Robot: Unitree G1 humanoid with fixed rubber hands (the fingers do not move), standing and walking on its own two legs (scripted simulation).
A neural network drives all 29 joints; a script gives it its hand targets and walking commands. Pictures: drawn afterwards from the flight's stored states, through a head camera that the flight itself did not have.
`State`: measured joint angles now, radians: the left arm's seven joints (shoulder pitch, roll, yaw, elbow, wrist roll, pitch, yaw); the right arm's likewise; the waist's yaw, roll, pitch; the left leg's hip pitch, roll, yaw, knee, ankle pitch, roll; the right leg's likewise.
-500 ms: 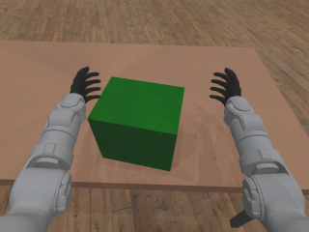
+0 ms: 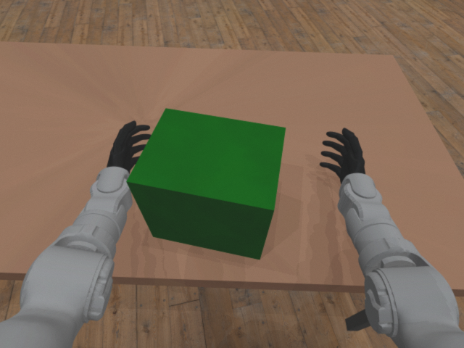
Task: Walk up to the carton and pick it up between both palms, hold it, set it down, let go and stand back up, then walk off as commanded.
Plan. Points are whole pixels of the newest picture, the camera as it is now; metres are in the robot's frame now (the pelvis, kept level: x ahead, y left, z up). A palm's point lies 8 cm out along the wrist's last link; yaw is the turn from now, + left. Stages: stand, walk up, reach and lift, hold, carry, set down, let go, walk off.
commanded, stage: reach and lift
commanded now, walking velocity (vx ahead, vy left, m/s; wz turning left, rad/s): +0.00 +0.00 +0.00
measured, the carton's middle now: (214, 186) +0.40 +0.04 +0.04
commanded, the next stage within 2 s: none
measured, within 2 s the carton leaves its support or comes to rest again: leaves its support in 1.86 s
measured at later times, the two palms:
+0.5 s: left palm (146, 168) +0.42 +0.16 +0.06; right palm (321, 171) +0.41 -0.16 +0.07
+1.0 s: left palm (148, 167) +0.42 +0.16 +0.06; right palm (319, 171) +0.42 -0.15 +0.06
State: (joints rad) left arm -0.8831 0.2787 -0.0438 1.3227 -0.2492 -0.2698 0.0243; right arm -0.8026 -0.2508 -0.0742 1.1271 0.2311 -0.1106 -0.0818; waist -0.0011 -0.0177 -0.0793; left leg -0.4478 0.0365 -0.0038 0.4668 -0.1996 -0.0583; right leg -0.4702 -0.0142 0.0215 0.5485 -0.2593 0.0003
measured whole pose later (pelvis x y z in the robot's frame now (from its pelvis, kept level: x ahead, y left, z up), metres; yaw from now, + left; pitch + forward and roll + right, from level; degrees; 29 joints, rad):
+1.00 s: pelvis +0.00 +0.00 +0.00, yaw +0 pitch +11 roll +1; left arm -0.87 0.13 0.05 1.29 -0.17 -0.26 0.08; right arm -0.80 -0.12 -0.04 1.13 0.14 -0.15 -0.16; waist 0.00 -0.02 -0.12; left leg -0.47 0.04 0.00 0.48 -0.21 -0.06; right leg -0.48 -0.01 0.02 0.55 -0.26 0.01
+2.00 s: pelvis +0.00 +0.01 +0.00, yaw +0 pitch +11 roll +1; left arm -0.84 0.08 0.17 1.28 -0.03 -0.31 0.08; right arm -0.76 -0.07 -0.17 1.09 -0.06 -0.19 -0.19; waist -0.02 -0.01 -0.19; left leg -0.47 0.04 0.00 0.48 -0.20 -0.05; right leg -0.48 -0.01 0.02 0.53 -0.24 0.01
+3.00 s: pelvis -0.02 +0.01 +0.00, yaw +0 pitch +8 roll +0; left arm -0.82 0.09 0.16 0.72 -0.01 0.37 0.10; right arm -0.81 -0.09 -0.17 0.76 0.12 0.30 -0.21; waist -0.02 0.00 -0.17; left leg -0.44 0.04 -0.01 0.47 -0.17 -0.03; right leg -0.43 -0.01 0.02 0.49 -0.20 0.02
